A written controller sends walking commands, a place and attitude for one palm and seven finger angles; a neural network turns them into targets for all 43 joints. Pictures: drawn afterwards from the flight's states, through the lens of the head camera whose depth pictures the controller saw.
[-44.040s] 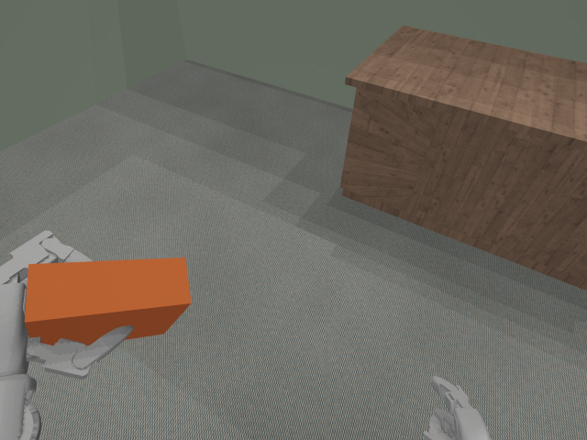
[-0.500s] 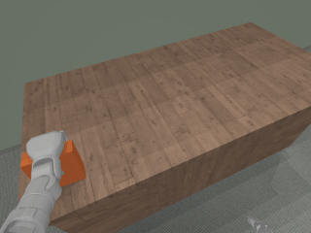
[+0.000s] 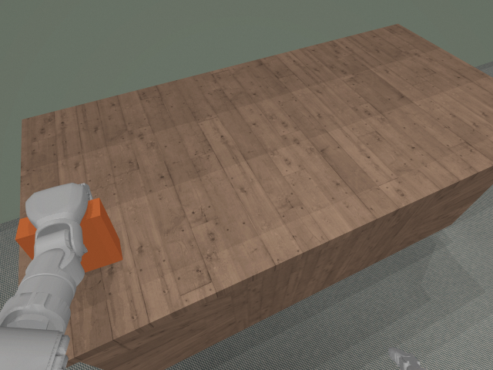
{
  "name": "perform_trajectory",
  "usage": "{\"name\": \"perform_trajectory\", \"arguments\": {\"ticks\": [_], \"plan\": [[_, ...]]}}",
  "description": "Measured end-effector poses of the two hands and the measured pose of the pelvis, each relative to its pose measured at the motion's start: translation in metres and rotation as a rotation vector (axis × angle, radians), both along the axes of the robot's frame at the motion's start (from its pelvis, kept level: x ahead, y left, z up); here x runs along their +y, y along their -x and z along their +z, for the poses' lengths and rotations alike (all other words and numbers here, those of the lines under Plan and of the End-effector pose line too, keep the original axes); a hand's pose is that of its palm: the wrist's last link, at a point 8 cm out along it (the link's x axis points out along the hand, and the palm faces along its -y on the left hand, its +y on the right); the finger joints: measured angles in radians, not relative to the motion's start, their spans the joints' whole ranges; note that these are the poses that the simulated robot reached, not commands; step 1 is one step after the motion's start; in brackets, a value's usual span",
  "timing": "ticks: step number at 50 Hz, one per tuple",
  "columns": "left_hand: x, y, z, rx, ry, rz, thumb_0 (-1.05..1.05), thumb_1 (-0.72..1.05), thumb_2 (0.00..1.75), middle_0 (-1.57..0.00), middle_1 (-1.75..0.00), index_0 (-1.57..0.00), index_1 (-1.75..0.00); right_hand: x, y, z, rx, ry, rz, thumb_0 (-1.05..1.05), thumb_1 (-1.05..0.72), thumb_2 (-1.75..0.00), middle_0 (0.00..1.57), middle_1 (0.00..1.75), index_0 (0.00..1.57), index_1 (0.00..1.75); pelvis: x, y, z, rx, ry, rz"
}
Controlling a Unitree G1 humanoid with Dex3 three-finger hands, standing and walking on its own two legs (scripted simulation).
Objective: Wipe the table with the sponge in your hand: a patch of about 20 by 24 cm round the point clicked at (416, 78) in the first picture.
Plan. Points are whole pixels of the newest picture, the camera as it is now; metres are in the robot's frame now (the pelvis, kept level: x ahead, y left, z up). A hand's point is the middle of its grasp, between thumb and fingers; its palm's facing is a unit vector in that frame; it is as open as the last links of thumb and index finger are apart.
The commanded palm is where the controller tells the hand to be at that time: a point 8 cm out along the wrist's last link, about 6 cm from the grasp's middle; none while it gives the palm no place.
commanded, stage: wipe forward along the first lane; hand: left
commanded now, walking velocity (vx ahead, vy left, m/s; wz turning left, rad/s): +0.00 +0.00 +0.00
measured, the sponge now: (80, 248) +0.33 +0.35 -0.05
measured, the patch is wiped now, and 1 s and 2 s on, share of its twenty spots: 0.35 0.40 0.45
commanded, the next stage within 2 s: slide across to the middle lane in 0.30 s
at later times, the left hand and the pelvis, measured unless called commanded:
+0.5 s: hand (71, 203) +0.39 +0.36 +0.01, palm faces -0.15 +0.03 -0.99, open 9.3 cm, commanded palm +0.38 +0.33 +0.05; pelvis +0.01 +0.02 +0.00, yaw +0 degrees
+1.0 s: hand (97, 193) +0.42 +0.32 +0.01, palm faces -0.11 +0.00 -0.99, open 9.3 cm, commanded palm +0.40 +0.29 +0.06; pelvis +0.03 +0.03 +0.01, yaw +0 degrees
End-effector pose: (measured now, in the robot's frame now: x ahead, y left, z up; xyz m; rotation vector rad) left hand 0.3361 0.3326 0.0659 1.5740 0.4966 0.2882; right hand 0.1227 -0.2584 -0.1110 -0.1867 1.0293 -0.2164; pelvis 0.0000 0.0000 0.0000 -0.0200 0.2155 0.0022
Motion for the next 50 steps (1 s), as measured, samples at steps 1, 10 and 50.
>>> {"name": "perform_trajectory", "arguments": {"ticks": [1, 10, 50], "plan": [[0.001, -0.002, 0.0, 0.003, -0.003, -0.002, 0.01, -0.55, 1.19, -0.85, -1.37, -0.86, -1.43, 0.001, 0.001, 0.0, 0.004, 0.001, 0.0, 0.01, -0.9, -0.9, 0.2, 0.3, 0.2, 0.3, 0.001, 0.0, 0.0, 0.002, 0.001, 0.001], [0.01, -0.02, -0.001, 0.005, -0.007, -0.012, 0.01, -0.55, 1.2, -0.85, -1.37, -0.86, -1.43, 0.008, 0.012, -0.004, 0.057, 0.001, -0.011, 0.01, -0.9, -0.9, 0.2, 0.3, 0.2, 0.3, 0.01, -0.004, -0.002, 0.027, 0.009, 0.001], [-0.021, -0.067, 0.002, -0.026, 0.012, -0.057, -0.01, -0.5, 1.17, -0.8, -1.42, -0.81, -1.48, 0.042, -0.026, 0.005, 0.055, -0.042, 0.014, 0.0, -0.9, -0.9, 0.2, 0.3, 0.2, 0.3, 0.029, -0.029, 0.007, 0.015, 0.02, 0.01]]}}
